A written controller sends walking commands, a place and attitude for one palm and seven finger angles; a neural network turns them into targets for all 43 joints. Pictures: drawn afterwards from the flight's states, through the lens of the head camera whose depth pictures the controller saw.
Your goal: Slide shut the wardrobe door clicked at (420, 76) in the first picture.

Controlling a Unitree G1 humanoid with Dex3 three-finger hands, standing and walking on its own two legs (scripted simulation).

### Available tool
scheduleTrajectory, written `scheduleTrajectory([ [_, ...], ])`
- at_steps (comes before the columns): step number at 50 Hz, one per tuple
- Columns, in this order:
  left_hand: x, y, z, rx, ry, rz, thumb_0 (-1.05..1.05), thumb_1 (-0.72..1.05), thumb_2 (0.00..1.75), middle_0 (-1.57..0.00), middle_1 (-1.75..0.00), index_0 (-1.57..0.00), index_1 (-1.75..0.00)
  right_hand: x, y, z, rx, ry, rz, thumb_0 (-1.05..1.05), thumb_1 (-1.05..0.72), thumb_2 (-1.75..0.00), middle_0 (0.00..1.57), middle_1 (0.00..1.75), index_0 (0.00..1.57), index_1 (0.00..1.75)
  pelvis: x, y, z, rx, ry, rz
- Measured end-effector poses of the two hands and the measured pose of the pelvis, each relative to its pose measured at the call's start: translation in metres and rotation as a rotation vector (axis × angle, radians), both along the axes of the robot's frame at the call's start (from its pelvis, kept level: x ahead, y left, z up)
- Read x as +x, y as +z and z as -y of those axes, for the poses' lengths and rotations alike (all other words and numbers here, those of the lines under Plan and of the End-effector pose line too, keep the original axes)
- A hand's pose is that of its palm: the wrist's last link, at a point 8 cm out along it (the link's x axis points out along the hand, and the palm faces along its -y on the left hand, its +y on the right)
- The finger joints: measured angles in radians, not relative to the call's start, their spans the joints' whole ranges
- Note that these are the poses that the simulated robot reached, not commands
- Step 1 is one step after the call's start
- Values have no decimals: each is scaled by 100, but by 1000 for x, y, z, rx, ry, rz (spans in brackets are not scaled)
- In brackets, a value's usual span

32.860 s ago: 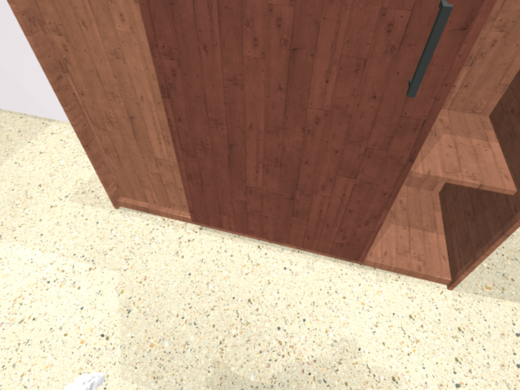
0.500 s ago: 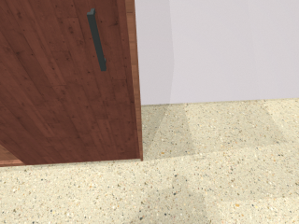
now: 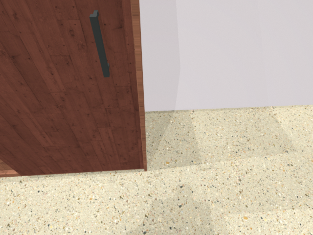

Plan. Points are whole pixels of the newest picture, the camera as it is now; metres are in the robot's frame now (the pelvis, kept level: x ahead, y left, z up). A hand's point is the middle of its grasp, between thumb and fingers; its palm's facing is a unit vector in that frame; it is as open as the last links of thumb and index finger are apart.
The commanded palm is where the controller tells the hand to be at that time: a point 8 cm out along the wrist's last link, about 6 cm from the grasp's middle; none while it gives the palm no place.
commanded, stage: look to check the result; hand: left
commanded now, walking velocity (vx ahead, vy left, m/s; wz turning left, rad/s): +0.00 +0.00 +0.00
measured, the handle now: (101, 46) +0.59 +0.20 +0.18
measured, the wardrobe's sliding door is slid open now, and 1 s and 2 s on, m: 0.00 0.00 0.00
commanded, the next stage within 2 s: stand and wait in 0.46 s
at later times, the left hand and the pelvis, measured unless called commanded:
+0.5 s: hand out of the picture +0.01 +0.17 -0.18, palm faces -0.01 -0.98 -0.20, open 7.4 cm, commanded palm none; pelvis +0.01 +0.00 +0.00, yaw +0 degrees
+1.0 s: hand out of the picture +0.02 +0.16 -0.18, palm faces -0.01 -0.98 -0.21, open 7.4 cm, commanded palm none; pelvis +0.02 -0.01 +0.00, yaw +0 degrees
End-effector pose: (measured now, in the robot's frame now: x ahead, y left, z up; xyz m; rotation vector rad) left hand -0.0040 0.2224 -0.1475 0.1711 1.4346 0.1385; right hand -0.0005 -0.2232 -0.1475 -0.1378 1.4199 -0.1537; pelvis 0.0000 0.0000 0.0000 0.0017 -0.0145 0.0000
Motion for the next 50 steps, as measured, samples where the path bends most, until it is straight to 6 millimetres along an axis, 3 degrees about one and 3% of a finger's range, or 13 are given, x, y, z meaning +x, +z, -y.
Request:
scheduleTrajectory([
  [22, 14, 1, 3, 4, 0, 7, 0, 90, 90, -20, -30, -20, -30, 16, 0, 4, -1, 5, 12, 0, -91, -90, 20, 30, 20, 30, 12, 0, 3, 5, -3, 2],
  [50, 19, 2, 13, 7, 1, -2, 0, 90, 90, -20, -30, -20, -30, 21, 0, 16, -6, 3, -7, 0, -91, -90, 20, 30, 20, 30, 20, 1, 14, 5, -1, -1],
])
